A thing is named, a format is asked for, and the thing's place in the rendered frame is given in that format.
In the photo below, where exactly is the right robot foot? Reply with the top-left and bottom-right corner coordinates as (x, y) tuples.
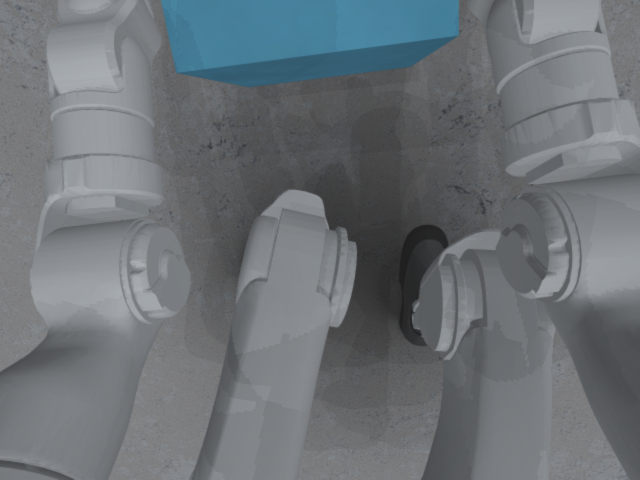
(399, 225), (448, 346)

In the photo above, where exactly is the robot left forearm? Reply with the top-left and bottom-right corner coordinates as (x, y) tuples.
(30, 0), (165, 312)

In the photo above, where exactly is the right robot upper arm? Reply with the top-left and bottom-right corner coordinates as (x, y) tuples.
(496, 174), (640, 480)

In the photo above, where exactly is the robot right forearm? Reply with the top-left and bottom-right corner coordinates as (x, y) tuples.
(466, 0), (640, 184)

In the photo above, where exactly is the carton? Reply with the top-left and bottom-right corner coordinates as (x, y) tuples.
(161, 0), (459, 87)

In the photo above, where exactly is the left robot upper arm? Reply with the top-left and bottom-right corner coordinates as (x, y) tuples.
(0, 218), (191, 480)

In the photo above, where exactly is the robot left shin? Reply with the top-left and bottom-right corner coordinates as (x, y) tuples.
(235, 190), (329, 307)

